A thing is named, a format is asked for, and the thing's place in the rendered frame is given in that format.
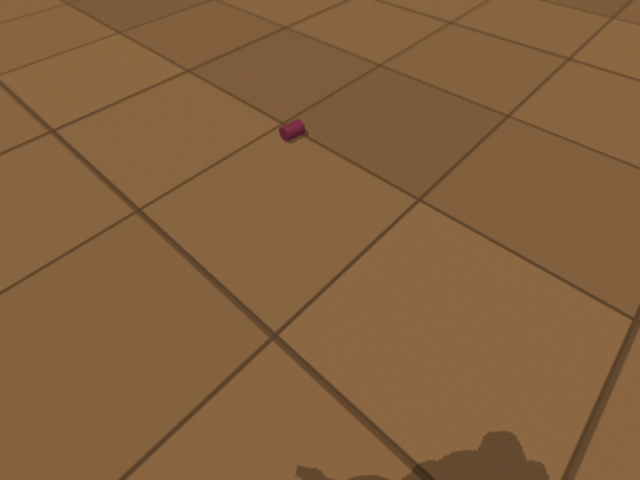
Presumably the can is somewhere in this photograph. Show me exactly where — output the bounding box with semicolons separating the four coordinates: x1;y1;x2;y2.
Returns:
279;119;305;142

